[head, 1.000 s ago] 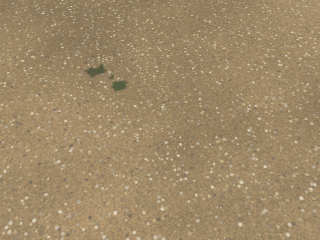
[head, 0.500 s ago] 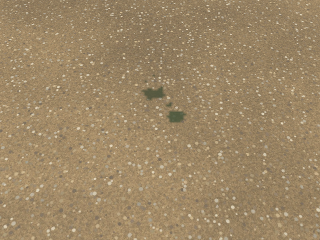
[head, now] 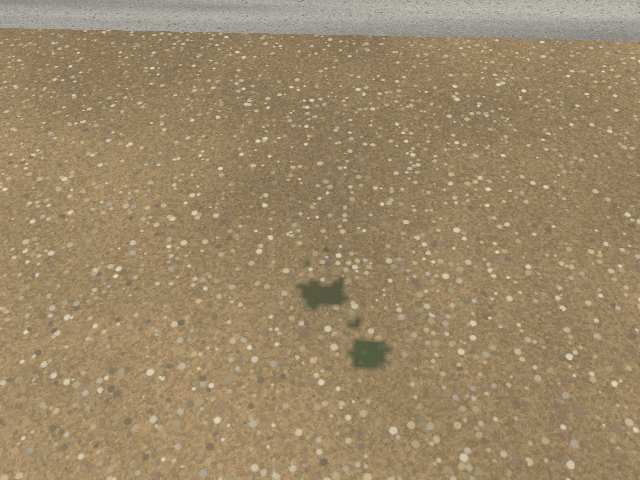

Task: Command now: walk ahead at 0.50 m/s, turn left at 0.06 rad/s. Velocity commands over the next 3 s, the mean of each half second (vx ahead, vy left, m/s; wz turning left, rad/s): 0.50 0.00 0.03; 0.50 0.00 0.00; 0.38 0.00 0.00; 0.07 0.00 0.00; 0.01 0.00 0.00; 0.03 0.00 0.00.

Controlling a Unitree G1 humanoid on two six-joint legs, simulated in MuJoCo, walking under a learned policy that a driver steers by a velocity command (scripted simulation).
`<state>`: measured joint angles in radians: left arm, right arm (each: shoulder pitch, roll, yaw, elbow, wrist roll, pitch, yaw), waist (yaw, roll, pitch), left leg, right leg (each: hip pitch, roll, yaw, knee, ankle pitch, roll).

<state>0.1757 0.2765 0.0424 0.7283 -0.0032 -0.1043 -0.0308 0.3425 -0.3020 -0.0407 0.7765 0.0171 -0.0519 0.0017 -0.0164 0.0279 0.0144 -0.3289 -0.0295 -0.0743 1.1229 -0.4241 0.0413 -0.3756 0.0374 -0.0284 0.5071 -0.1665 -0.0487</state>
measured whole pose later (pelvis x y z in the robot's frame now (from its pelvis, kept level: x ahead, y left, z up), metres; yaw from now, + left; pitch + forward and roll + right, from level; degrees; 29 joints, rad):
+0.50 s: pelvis +0.28 +0.05 +0.00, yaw +0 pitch +2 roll +0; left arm 0.35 0.30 0.04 0.88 -0.02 -0.07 -0.01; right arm 0.12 -0.27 -0.04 0.68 0.00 -0.08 0.03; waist 0.04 -0.02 0.03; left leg -0.43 -0.02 0.04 0.55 -0.16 0.06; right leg -0.25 0.01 0.05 1.05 -0.47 -0.03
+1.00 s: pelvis +0.55 +0.00 -0.01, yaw -1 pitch +2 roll +1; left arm 0.05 0.27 0.04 0.75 -0.01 -0.09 -0.04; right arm 0.38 -0.30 -0.05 0.89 0.01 -0.05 -0.01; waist -0.06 0.01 0.03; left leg -0.12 -0.01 -0.02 0.79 -0.50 0.02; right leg -0.47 0.00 -0.03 0.55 -0.12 -0.05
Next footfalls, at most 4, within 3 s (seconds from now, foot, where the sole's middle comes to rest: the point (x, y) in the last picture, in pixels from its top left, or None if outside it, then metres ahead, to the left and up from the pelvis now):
0.42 left None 0.40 0.14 -0.77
0.94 right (382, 385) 0.68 -0.10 -0.77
1.44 left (281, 290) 0.95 0.13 -0.77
1.76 right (381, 306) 0.89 -0.11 -0.77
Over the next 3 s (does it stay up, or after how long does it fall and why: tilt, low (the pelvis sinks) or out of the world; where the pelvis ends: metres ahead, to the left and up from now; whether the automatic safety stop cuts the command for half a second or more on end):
stays up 0.89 0.02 0.00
